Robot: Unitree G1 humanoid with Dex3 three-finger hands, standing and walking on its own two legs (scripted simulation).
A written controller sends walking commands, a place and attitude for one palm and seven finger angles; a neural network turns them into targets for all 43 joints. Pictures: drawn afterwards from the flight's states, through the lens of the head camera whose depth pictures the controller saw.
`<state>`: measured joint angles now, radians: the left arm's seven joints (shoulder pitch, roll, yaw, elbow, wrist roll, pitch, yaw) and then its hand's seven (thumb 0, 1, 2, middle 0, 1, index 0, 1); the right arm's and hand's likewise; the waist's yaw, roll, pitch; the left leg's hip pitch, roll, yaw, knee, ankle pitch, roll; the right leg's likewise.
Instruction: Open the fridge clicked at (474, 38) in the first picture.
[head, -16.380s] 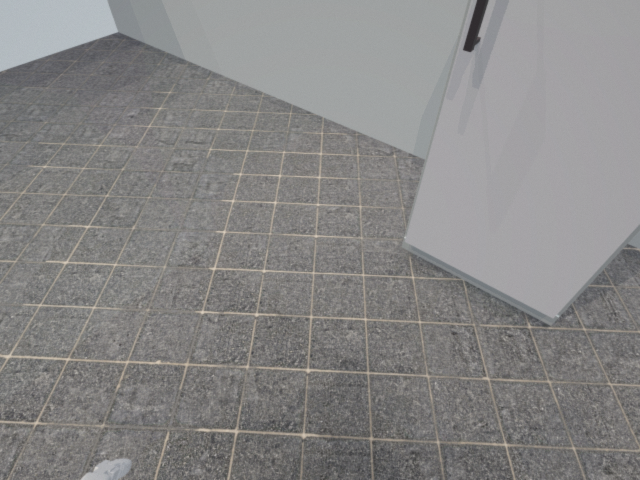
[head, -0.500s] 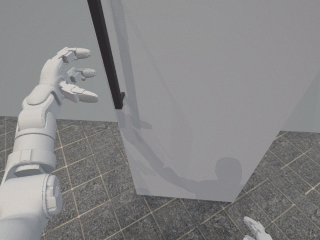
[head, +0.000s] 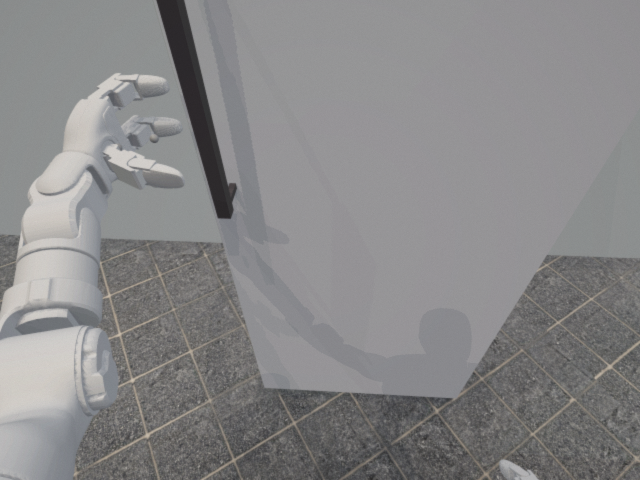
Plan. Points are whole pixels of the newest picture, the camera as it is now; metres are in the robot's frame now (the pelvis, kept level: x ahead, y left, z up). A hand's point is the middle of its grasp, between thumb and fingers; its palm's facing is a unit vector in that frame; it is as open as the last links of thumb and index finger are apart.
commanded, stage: move the hooked fingers beside the handle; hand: left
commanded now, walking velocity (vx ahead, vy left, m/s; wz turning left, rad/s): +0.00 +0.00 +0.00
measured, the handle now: (201, 89) +0.49 +0.15 +0.27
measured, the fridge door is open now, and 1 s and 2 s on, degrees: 0 0 0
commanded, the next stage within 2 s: feel for the door with the fingertips in 0.52 s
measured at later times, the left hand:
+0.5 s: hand (144, 152) +0.43 +0.21 +0.22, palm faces -0.01 -1.00 -0.03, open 14.0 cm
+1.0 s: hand (182, 149) +0.42 +0.16 +0.23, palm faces -0.05 -1.00 +0.01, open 14.0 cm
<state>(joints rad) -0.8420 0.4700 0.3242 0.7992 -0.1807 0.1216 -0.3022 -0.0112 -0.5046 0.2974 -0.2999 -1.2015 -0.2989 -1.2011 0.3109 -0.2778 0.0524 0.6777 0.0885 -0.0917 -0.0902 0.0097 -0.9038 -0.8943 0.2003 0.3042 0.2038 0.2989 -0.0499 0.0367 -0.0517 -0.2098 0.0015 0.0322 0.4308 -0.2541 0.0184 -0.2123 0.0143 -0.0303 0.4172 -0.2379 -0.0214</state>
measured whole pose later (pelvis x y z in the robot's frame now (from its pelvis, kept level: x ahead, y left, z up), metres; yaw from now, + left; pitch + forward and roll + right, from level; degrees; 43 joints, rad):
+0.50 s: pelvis +0.00 +0.01 +0.00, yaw +0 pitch +2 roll +0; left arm -0.77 0.44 0.29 0.67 -0.18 0.20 -0.29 -0.01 -0.50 0.30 -0.30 -1.20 -0.30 -1.20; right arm 0.25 -0.27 0.05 0.63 0.09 -0.07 -0.08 0.01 -0.90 -0.89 0.20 0.30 0.20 0.30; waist -0.02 0.05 -0.06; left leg -0.21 -0.01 0.03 0.43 -0.26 0.03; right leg -0.21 0.00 -0.03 0.41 -0.24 -0.01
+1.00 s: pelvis +0.00 +0.01 +0.00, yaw +0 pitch +1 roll +0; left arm -0.79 0.34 0.25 0.62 -0.19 0.24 -0.20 -0.01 -0.51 0.30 -0.30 -1.20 -0.30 -1.20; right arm 0.25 -0.25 0.06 0.67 0.08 -0.05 -0.07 0.01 -0.90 -0.89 0.20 0.30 0.20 0.30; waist -0.03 0.04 -0.05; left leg -0.20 -0.01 0.03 0.43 -0.25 0.03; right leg -0.20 0.00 -0.03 0.42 -0.24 -0.01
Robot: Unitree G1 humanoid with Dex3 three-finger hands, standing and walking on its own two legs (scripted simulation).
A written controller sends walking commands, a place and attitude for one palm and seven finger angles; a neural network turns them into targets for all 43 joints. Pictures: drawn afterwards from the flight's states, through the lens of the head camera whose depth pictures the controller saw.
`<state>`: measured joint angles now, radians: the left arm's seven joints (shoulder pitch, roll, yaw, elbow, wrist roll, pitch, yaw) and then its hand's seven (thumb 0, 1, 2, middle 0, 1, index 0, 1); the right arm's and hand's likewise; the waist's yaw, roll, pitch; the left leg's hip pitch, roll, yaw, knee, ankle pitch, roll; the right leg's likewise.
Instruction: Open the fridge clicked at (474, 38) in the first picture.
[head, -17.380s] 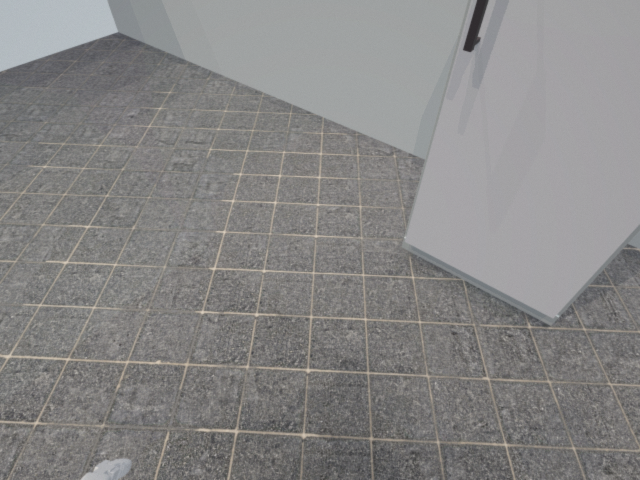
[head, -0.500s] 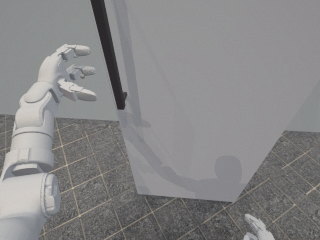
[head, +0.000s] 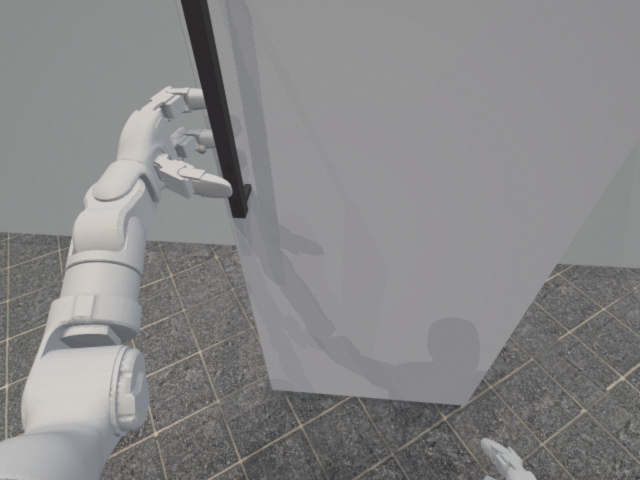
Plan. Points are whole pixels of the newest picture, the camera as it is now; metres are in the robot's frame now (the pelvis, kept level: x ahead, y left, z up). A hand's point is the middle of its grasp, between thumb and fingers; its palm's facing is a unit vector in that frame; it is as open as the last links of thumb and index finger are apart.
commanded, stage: feel for the door with the fingertips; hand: left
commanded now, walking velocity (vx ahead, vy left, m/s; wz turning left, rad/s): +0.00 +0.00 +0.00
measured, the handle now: (220, 91) +0.49 +0.14 +0.27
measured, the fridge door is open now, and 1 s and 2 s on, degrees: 0 0 0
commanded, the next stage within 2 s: slide the fingers in behind the handle in 0.38 s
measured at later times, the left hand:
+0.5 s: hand (209, 138) +0.45 +0.15 +0.23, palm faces -0.04 -1.00 +0.00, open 13.6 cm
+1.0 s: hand (211, 149) +0.44 +0.15 +0.22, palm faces -0.06 -1.00 +0.00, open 14.0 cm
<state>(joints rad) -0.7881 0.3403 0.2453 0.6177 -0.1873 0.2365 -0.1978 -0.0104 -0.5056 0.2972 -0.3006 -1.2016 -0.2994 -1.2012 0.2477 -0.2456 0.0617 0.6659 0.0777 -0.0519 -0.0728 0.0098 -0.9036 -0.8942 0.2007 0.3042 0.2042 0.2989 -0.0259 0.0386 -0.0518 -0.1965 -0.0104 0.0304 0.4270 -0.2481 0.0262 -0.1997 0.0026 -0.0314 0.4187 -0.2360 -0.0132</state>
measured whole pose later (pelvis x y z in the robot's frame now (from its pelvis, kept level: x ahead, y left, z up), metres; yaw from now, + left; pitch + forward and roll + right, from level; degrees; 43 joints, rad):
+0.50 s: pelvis +0.00 -0.01 +0.00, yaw +1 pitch +3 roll +0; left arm -0.95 0.40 0.25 0.89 -0.16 0.13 -0.23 -0.01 -0.50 0.30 -0.36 -1.25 -0.37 -1.25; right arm 0.30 -0.27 0.05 0.70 0.08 -0.07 -0.09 0.01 -0.90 -0.89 0.20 0.30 0.20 0.30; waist -0.04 0.04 -0.04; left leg -0.24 0.00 0.01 0.44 -0.24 0.02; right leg -0.24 0.01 -0.05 0.42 -0.23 -0.02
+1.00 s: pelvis +0.00 +0.00 +0.00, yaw +0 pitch +2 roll +0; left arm -0.81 0.34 0.24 0.67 -0.18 0.15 -0.20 -0.01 -0.51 0.30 -0.31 -1.21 -0.31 -1.20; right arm 0.29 -0.26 0.04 0.67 0.08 -0.08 -0.07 0.01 -0.90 -0.89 0.20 0.30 0.20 0.30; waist -0.03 0.04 -0.04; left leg -0.22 0.00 0.04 0.44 -0.25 0.02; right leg -0.22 0.01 -0.02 0.42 -0.23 -0.02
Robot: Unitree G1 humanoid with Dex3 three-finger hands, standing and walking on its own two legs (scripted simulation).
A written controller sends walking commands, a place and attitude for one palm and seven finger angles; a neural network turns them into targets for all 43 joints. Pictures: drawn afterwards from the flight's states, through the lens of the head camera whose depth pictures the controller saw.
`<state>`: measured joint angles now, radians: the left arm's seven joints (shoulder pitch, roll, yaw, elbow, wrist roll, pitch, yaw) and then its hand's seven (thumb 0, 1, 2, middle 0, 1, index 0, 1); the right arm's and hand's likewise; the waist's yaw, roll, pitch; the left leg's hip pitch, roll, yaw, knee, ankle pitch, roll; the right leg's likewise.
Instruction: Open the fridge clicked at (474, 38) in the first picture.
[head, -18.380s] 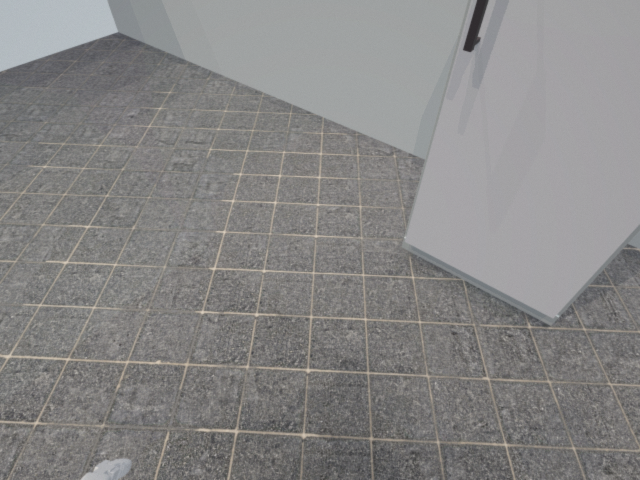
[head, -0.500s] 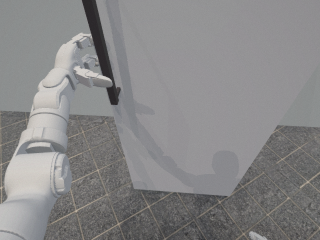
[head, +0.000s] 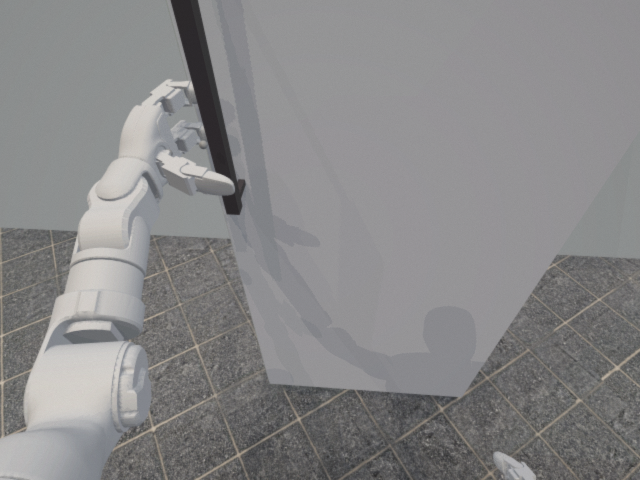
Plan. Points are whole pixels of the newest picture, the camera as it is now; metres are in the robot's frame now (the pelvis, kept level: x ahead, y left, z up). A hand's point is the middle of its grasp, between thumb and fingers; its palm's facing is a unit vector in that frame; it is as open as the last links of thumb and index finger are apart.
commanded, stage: slide the fingers in behind the handle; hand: left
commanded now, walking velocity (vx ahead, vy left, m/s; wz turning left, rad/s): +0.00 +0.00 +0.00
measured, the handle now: (212, 84) +0.49 +0.14 +0.27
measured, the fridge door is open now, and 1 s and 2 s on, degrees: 0 0 0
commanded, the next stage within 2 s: grip the handle and tug to test in 1.30 s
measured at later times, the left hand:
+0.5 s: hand (211, 146) +0.42 +0.14 +0.23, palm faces -0.05 -1.00 -0.01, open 14.0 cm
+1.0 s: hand (216, 148) +0.42 +0.13 +0.23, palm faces -0.01 -1.00 -0.02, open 14.5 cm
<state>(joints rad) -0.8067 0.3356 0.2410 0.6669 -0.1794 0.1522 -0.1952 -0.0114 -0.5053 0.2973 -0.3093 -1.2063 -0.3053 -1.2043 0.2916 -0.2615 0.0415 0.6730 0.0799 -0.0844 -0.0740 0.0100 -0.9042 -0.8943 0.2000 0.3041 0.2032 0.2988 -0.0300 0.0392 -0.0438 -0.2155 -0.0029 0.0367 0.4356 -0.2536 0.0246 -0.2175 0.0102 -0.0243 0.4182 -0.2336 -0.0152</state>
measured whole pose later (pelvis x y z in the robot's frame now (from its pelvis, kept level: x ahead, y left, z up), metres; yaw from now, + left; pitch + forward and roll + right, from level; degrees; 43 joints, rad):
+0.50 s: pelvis +0.01 +0.00 +0.00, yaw +1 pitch +1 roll +0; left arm -0.76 0.27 0.18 0.51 -0.18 0.29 -0.14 -0.01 -0.51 0.30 -0.30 -1.20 -0.30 -1.20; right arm 0.22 -0.24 0.05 0.66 0.07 -0.02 -0.06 0.01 -0.90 -0.89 0.20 0.30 0.20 0.30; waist 0.00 0.04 -0.05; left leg -0.18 -0.01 0.02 0.43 -0.26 0.02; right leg -0.18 0.01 -0.04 0.41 -0.24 -0.02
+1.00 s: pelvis +0.00 +0.00 +0.00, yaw +1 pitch +0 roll +0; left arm -0.76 0.25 0.16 0.48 -0.17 0.31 -0.08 -0.01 -0.51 0.30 -0.24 -1.18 -0.20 -1.17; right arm 0.22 -0.24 0.04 0.68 0.07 -0.02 -0.07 0.01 -0.90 -0.89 0.20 0.30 0.20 0.30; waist 0.00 0.04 -0.04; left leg -0.17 -0.01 0.02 0.42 -0.25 0.02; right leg -0.16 0.01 -0.04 0.40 -0.23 -0.02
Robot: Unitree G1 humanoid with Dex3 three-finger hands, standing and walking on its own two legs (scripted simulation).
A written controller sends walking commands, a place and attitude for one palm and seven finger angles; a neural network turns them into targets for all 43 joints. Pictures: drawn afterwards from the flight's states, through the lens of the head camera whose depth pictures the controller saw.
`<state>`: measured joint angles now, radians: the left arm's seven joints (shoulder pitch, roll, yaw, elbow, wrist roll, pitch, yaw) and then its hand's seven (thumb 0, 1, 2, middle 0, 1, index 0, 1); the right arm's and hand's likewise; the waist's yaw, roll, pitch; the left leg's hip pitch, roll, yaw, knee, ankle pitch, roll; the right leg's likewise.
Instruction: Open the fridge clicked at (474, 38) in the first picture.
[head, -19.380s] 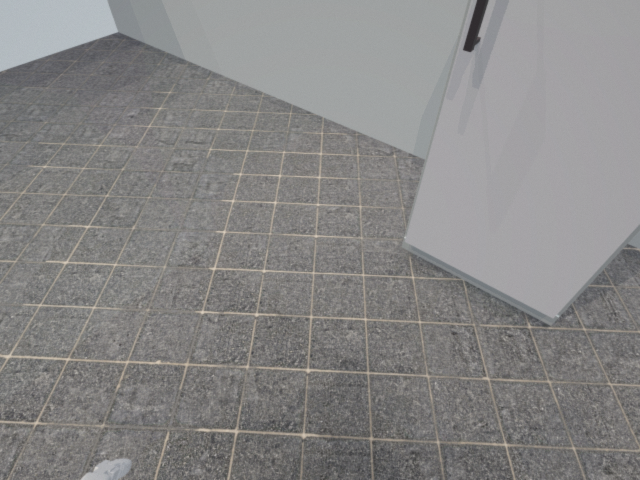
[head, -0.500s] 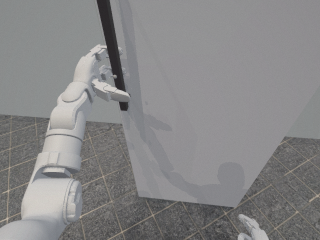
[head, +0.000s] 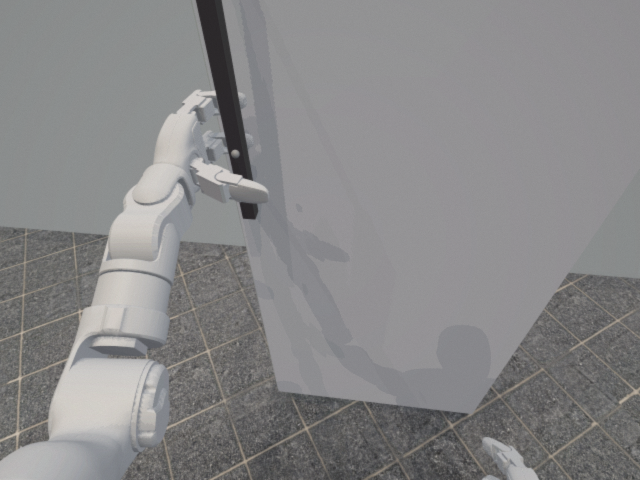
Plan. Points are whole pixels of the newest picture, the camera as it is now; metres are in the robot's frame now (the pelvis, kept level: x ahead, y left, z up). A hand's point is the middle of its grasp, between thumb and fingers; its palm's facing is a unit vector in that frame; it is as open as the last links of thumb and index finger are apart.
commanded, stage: slide the fingers in behind the handle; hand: left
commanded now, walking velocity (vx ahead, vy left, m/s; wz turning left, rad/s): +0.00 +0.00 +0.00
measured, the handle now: (233, 93) +0.49 +0.13 +0.27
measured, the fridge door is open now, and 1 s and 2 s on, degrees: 0 0 0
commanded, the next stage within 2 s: grip the handle and tug to test in 0.30 s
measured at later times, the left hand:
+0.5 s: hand (247, 150) +0.43 +0.11 +0.23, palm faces -0.06 -1.00 -0.01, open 13.9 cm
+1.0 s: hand (246, 150) +0.43 +0.12 +0.22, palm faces -0.06 -1.00 -0.01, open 6.9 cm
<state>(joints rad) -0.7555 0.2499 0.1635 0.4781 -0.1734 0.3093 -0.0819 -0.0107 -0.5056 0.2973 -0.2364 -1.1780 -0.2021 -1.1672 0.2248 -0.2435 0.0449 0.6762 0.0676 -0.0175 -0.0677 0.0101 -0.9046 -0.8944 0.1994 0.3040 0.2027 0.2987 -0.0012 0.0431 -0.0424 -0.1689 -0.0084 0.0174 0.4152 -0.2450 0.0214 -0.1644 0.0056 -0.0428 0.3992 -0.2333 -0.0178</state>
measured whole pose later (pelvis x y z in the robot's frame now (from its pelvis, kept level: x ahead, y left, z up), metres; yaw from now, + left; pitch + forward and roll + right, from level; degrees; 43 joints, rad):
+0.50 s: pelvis +0.00 +0.00 +0.00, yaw +0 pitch +0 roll +0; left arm -0.81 0.23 0.15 0.56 -0.17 0.28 -0.08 -0.01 -0.48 0.31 -0.30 -1.20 -0.28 -1.20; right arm 0.23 -0.23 0.05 0.68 0.06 -0.01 -0.07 0.01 -0.90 -0.89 0.20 0.30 0.20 0.30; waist 0.00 0.04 -0.05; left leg -0.18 -0.01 0.02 0.42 -0.25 0.02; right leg -0.18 0.00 -0.04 0.41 -0.24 -0.02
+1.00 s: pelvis +0.00 +0.00 +0.00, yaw -1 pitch +1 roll +0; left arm -0.78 0.25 0.17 0.55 -0.17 0.26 -0.09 0.00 0.50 0.73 -0.41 -1.34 -0.39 -1.34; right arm 0.24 -0.24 0.04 0.67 0.07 -0.02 -0.07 0.01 -0.90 -0.89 0.20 0.30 0.20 0.30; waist -0.02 0.04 -0.05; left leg -0.18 0.00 0.03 0.42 -0.25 0.02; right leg -0.18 0.01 -0.03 0.40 -0.23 -0.02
